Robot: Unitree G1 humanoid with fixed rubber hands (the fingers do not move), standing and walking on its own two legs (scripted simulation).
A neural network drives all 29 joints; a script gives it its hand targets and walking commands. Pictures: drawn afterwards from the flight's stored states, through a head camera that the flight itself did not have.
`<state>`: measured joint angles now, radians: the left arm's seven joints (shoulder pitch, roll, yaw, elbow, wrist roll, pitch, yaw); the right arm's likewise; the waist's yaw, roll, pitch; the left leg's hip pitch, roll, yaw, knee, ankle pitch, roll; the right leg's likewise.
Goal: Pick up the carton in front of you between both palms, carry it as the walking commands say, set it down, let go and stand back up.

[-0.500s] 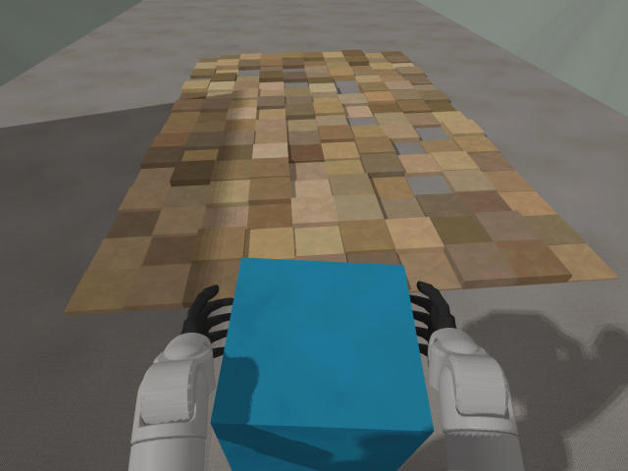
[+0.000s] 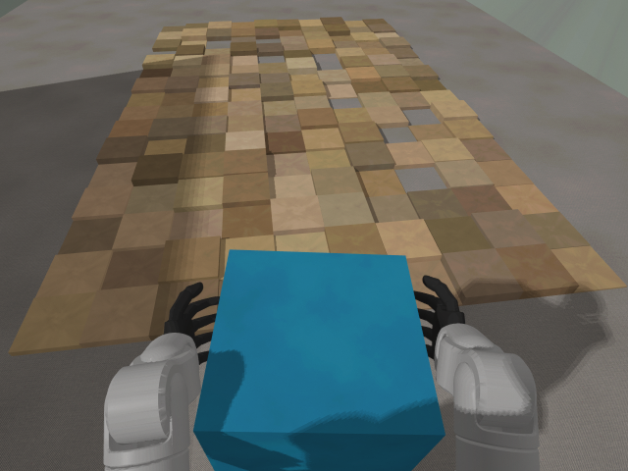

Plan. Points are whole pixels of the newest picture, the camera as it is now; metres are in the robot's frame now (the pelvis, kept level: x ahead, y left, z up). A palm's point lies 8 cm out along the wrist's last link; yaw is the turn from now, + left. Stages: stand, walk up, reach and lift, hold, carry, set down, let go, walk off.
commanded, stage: carry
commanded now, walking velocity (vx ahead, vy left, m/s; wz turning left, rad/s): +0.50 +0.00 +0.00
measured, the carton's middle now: (312, 379) +0.26 +0.00 +0.02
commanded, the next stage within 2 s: none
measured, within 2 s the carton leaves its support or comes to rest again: neither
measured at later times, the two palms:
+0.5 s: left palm (219, 159) +0.61 +0.13 +0.12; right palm (392, 151) +0.62 -0.17 +0.12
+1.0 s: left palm (234, 47) +1.04 +0.14 +0.16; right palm (356, 44) +1.05 -0.16 +0.16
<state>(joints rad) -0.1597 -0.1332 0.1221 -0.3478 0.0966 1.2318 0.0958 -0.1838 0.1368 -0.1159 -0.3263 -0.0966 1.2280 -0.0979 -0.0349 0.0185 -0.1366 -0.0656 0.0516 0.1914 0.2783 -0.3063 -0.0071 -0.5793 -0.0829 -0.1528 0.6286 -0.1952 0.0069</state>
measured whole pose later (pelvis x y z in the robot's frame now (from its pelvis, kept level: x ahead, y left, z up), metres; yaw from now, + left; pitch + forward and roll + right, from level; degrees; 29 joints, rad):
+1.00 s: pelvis +0.65 -0.01 -0.01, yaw +1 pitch +7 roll -2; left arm -0.89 0.02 0.29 0.01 0.07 1.34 0.13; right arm -0.92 -0.02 -0.29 0.05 -0.04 1.32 -0.15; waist -0.02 0.04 0.02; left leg -0.16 0.06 0.16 0.53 -0.45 0.03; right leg -0.58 -0.01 -0.14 0.64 -0.31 -0.06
